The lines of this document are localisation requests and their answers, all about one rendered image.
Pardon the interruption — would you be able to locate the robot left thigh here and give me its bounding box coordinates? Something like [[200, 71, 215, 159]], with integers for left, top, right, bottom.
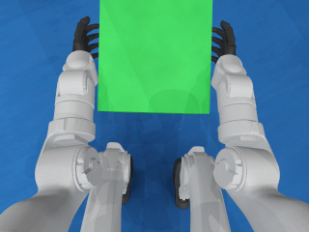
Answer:
[[80, 148, 130, 232]]

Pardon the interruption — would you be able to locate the robot left forearm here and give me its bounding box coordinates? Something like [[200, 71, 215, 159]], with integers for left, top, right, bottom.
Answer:
[[35, 50, 98, 182]]

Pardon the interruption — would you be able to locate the left robot hand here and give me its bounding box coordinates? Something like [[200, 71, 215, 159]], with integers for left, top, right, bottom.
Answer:
[[72, 16, 99, 59]]

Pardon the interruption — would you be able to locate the right robot hand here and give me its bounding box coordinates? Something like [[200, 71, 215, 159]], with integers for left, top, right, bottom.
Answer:
[[211, 20, 237, 64]]

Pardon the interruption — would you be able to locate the left robot upper arm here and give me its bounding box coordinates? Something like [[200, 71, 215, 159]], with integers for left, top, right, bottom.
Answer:
[[0, 144, 103, 232]]

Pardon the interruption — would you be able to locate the right robot upper arm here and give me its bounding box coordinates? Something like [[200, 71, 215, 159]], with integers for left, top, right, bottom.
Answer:
[[212, 145, 309, 232]]

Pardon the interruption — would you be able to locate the right robot foot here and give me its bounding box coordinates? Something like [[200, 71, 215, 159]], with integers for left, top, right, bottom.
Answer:
[[173, 158, 190, 210]]

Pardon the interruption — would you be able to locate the carton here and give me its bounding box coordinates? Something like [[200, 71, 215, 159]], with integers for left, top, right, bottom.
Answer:
[[98, 0, 212, 114]]

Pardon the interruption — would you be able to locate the robot right forearm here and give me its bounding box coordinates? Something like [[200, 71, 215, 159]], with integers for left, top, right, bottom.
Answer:
[[211, 54, 280, 175]]

